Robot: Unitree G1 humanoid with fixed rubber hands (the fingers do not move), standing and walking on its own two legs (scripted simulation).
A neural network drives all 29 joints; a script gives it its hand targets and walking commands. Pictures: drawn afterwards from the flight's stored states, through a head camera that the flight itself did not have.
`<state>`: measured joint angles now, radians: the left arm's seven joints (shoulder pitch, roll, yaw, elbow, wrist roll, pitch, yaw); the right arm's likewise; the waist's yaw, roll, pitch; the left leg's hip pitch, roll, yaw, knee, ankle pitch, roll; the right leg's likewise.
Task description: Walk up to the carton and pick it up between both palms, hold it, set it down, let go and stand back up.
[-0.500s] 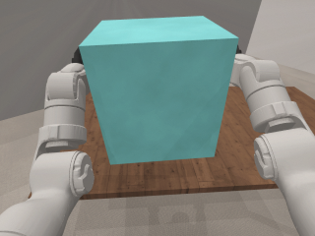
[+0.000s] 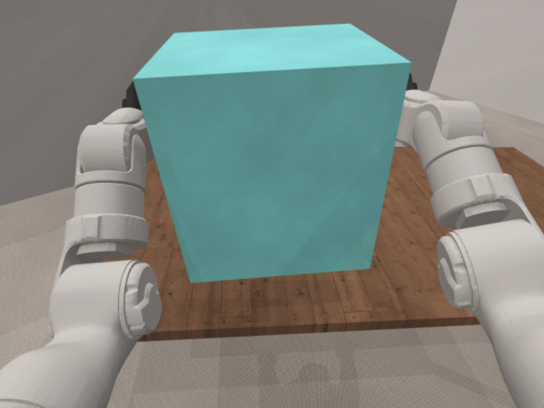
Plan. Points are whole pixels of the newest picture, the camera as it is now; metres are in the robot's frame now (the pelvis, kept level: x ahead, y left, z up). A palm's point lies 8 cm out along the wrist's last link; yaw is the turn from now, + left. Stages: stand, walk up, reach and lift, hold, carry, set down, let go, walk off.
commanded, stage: hold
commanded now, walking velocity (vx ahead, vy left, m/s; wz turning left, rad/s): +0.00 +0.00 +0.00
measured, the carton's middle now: (271, 150) +0.38 +0.00 +0.26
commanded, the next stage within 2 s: set down in 0.30 s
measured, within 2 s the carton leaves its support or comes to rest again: neither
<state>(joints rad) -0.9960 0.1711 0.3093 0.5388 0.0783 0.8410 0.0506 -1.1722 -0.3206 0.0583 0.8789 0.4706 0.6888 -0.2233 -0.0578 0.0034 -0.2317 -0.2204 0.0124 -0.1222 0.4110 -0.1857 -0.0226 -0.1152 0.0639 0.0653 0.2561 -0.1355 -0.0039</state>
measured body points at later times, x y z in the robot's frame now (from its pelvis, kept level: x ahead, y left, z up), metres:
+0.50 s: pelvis +0.00 +0.00 +0.00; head -0.09 +0.02 +0.44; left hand +0.40 +0.18 +0.31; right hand +0.39 -0.17 +0.34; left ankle +0.02 +0.13 -0.75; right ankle +0.00 -0.12 -0.75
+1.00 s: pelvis +0.01 +0.00 +0.00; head -0.04 +0.04 +0.45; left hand +0.42 +0.19 +0.24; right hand +0.42 -0.16 +0.25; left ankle +0.02 +0.13 -0.75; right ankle +0.00 -0.12 -0.75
